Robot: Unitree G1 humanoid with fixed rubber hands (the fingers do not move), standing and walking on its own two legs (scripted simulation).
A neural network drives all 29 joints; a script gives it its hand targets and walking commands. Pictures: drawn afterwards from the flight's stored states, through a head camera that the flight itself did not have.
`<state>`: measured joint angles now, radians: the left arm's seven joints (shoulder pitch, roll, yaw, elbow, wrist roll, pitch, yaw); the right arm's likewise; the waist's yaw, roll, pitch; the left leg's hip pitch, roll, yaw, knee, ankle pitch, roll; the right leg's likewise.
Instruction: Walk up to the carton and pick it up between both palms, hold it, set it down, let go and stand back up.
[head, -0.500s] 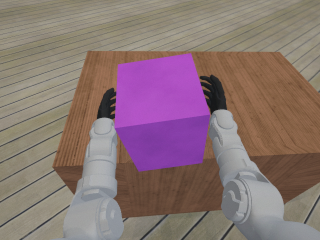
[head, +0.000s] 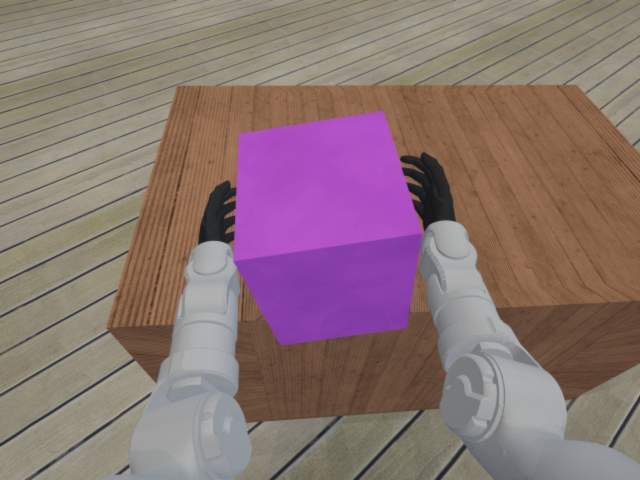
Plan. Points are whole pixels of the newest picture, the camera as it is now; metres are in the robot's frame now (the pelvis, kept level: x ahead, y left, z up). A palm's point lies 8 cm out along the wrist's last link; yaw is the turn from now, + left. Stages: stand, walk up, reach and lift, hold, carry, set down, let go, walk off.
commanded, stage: set down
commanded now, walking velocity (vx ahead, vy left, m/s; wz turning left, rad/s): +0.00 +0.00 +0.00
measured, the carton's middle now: (328, 237) +0.43 +0.02 +0.03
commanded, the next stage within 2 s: none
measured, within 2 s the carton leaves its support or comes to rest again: neither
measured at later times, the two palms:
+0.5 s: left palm (217, 247) +0.38 +0.16 +0.06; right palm (433, 220) +0.41 -0.12 +0.09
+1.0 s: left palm (220, 247) +0.38 +0.16 +0.06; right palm (436, 224) +0.41 -0.13 +0.09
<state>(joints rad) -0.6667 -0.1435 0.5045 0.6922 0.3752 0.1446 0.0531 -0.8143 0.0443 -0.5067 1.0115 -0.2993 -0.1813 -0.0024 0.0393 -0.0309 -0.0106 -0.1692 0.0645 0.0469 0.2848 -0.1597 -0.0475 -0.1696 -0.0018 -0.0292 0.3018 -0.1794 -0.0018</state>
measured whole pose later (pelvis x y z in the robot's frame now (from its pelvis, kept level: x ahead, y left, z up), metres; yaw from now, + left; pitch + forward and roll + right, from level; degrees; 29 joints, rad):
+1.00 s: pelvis +0.00 +0.00 +0.00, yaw -1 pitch +4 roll +0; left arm -0.66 -0.19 0.58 0.71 0.44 0.03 0.05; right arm -0.79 0.08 -0.59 0.95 -0.40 -0.20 0.04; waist 0.04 -0.04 0.00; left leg -0.20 0.06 0.06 0.28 -0.16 -0.04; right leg -0.21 0.00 -0.02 0.30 -0.17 0.00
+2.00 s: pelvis +0.00 +0.00 +0.00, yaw -3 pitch +10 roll +0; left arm -0.69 -0.09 0.45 0.85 0.33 -0.08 0.13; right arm -0.80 -0.06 -0.29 1.09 -0.12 -0.19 -0.01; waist 0.07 -0.05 -0.05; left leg -0.33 0.09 0.10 0.36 -0.19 -0.04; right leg -0.34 0.02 0.02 0.35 -0.17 0.00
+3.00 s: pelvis -0.03 -0.01 -0.01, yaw -1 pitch +16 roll -1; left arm -1.01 0.28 0.01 1.10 -0.24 0.05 0.10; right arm -1.14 -0.40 0.20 1.30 0.51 -0.01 0.00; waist 0.09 -0.02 -0.21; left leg -0.57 0.09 0.03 0.44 -0.15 -0.06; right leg -0.55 0.02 -0.04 0.42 -0.16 -0.02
